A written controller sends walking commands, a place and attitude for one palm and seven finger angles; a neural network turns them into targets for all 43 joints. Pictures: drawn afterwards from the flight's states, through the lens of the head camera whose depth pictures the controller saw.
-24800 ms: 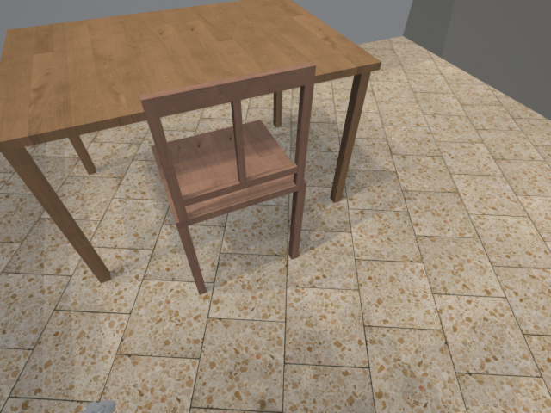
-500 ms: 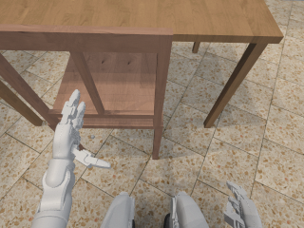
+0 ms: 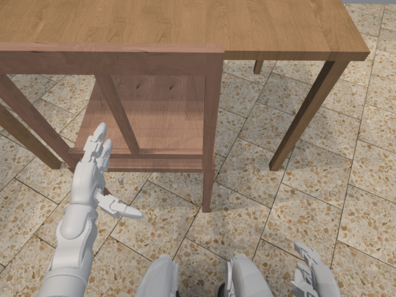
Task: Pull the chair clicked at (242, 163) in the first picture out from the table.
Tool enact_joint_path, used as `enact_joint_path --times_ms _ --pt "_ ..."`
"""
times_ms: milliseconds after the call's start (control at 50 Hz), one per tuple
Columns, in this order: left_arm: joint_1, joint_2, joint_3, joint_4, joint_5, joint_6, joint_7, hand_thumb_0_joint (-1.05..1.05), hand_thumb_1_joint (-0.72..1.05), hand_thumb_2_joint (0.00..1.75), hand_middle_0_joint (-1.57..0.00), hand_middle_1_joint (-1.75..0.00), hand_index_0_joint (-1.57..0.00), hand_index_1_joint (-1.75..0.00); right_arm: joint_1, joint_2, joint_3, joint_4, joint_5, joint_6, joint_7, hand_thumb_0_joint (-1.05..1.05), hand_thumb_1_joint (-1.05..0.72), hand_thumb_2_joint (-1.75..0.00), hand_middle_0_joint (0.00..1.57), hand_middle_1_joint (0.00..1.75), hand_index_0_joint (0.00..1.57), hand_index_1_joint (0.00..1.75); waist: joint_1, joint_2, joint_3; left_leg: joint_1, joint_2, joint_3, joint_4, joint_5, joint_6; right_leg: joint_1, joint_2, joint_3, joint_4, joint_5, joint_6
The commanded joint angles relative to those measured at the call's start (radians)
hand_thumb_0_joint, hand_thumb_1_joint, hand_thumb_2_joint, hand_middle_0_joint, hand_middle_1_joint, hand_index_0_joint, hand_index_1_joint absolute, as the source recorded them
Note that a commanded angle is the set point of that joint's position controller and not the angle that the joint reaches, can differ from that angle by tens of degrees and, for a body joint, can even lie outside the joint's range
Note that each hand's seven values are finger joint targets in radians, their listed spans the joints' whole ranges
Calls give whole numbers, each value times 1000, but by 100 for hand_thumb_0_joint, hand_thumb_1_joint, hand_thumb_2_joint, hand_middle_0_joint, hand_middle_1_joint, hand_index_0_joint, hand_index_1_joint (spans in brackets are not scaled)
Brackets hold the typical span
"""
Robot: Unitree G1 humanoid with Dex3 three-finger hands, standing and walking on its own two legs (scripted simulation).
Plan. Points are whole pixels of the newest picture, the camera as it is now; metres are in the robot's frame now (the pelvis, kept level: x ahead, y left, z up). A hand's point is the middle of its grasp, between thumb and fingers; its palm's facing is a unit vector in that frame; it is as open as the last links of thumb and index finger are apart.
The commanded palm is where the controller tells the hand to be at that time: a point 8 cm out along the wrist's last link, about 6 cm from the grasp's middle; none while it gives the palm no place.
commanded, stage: aim the fingers beside a spindle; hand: left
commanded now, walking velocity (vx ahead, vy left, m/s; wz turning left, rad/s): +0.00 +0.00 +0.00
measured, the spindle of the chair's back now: (121, 119) +0.48 +0.19 +0.03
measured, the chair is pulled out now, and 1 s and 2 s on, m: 0.00 0.00 0.00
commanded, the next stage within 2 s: push the fingers through the gap in 1.82 s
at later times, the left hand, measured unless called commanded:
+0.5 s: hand (121, 182) +0.32 +0.16 +0.04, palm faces +0.04 -1.00 -0.06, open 16.9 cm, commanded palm +0.30 +0.22 +0.04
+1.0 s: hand (123, 185) +0.33 +0.17 +0.01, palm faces -0.03 -1.00 -0.02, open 16.9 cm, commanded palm +0.30 +0.22 +0.02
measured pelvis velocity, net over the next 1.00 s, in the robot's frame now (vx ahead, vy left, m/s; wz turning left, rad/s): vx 0.00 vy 0.00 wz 0.01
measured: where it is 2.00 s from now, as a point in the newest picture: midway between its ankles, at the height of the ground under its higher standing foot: outside the picture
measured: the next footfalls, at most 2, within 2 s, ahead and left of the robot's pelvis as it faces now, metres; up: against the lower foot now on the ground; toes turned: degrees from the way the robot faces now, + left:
none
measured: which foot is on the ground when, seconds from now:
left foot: down 0.00-1.00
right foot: down 0.00-1.00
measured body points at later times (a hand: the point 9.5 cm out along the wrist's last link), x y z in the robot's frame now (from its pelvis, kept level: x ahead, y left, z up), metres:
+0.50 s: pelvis +0.00 -0.01 +0.00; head +0.11 -0.01 +0.44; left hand +0.31 +0.21 +0.05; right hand +0.17 -0.25 -0.11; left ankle +0.03 +0.12 -0.62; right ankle +0.05 -0.10 -0.62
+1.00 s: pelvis +0.00 +0.00 +0.00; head +0.10 +0.00 +0.44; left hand +0.32 +0.22 +0.01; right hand +0.16 -0.24 -0.11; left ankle +0.03 +0.12 -0.62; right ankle +0.04 -0.10 -0.62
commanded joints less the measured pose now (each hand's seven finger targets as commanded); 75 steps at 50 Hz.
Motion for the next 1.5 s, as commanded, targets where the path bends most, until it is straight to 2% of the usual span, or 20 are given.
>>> enact_joint_path --times_ms 0,100,260,400,460,540,580,640,740,820,880,960,1060,1080,1120,1220,1280,1380,1440,1480 --pt "-232 92 18 -256 -41 -49 -39 0 -50 30 -6 -8 -6 -8 7 -139 -65 -141 13 -52 -31 0 -90 -90 20 30 20 30 -27 -51 -334 128 -34 -17 -161 180 16 291 12 85 -214 156 24" --pt "-249 180 82 -494 -23 -206 44 0 -50 30 -6 -8 -6 -8 6 -126 -65 -116 -20 -87 -25 0 -90 -90 20 30 20 30 7 108 -482 304 -31 -39 -160 379 -1 291 24 65 -145 312 12" --pt "-12 68 31 -20 -27 13 -46 0 -50 30 -6 -8 -6 -8 20 -147 -61 -122 20 -33 -16 0 -90 -90 20 30 20 30 -20 -128 -208 35 -40 -1 -168 133 12 295 7 100 -247 103 29" --pt "-246 207 117 -534 -51 -200 18 0 -50 30 -6 -8 -6 -8 4 -122 -65 -137 -14 -83 -26 0 -90 -90 20 30 20 30 19 102 -501 278 -36 -22 -151 372 6 349 22 88 -155 336 15" --pt "-166 136 49 -433 -20 -218 37 0 -50 30 -6 -8 -6 -8 0 -122 -64 -101 -19 -91 -16 0 -90 -90 20 30 20 30 -20 54 -419 249 -29 -31 -147 342 8 289 26 69 -153 299 18" --pt "-44 73 18 -12 -9 -58 -23 0 -50 30 -6 -8 -6 -8 12 -143 -57 -87 10 -60 -18 0 -90 -90 20 30 20 30 -49 -122 -156 11 -35 -14 -157 84 10 236 9 103 -247 25 30" --pt "-31 59 13 45 -25 14 -64 0 -50 30 -6 -8 -6 -8 15 -151 -56 -113 26 -51 -24 0 -90 -90 20 30 20 30 -30 -126 -146 3 -42 -3 -158 65 13 247 1 127 -277 -19 26" --pt "-164 146 98 -135 -55 0 -74 0 -50 30 -6 -8 -6 -8 7 -144 -62 -146 23 -54 -36 0 -90 -90 20 30 20 30 4 -71 -312 60 -41 3 -143 162 17 327 -4 133 -242 106 25" --pt "-201 238 157 -560 -60 -221 22 0 -50 30 -6 -8 -6 -8 14 -118 -62 -140 -17 -93 -20 0 -90 -90 20 30 20 30 39 126 -568 318 -37 -23 -157 432 -2 370 26 85 -139 378 11" --pt "-72 90 32 -245 -21 -158 9 0 -50 30 -6 -8 -6 -8 9 -131 -63 -89 -10 -81 -9 0 -90 -90 20 30 20 30 -48 -36 -298 151 -26 -31 -155 255 10 260 28 59 -175 233 26" --pt "8 2 -42 44 -29 -13 -69 0 -50 30 -6 -8 -6 -8 24 -152 -55 -99 24 -62 -15 0 -90 -90 20 30 20 30 -56 -124 -91 20 -35 -21 -174 50 12 190 14 88 -264 -10 25" --pt "-168 71 7 -117 -56 27 -100 0 -50 30 -6 -8 -6 -8 21 -156 -64 -144 31 -60 -33 0 -90 -90 20 30 20 30 -25 -72 -252 81 -38 -16 -162 122 17 248 1 93 -242 70 23" --pt "-218 271 188 -600 -58 -229 43 0 -50 30 -6 -8 -6 -8 18 -121 -65 -140 -22 -101 -19 0 -90 -90 20 30 20 30 53 144 -590 350 -37 -30 -158 452 -12 339 27 75 -128 367 7" --pt "-179 311 216 -610 -43 -249 69 0 -50 30 -6 -8 -6 -8 21 -126 -64 -128 -26 -101 -15 0 -90 -90 20 30 20 30 49 130 -579 343 -33 -37 -158 478 -16 325 31 66 -118 372 7" --pt "-113 174 101 -467 -13 -229 69 0 -50 30 -6 -8 -6 -8 -2 -115 -61 -110 -22 -90 -3 0 -90 -90 20 30 20 30 1 96 -457 301 -25 -36 -160 418 -5 278 31 53 -135 325 13" --pt "36 -42 -93 41 -26 28 -79 0 -50 30 -6 -8 -6 -8 32 -158 -55 -110 32 -50 -6 0 -90 -90 20 30 20 30 -56 -133 -106 57 -29 -33 -199 62 10 188 22 49 -247 30 24" --pt "-86 -23 -89 -44 -60 80 -125 0 -50 30 -6 -8 -6 -8 34 -165 -60 -142 43 -55 -25 0 -90 -90 20 30 20 30 -46 -98 -180 90 -37 -29 -185 94 16 216 9 58 -246 65 21" --pt "-346 319 205 -619 -42 -211 57 0 -50 30 -6 -8 -6 -8 10 -135 -64 -138 -21 -101 -30 0 -90 -90 20 30 20 30 43 135 -535 314 -34 -47 -159 376 -12 279 27 65 -128 274 7" --pt "-184 241 151 -577 -7 -265 115 0 -50 30 -6 -8 -6 -8 2 -115 -61 -111 -30 -100 -8 0 -90 -90 20 30 20 30 30 142 -527 366 -28 -48 -166 456 -26 252 30 50 -117 314 5" --pt "-50 165 109 -327 15 -191 90 0 -50 30 -6 -8 -6 -8 1 -122 -61 -101 -25 -81 4 0 -90 -90 20 30 20 30 3 61 -412 248 -27 -37 -166 370 -3 270 29 46 -146 281 9"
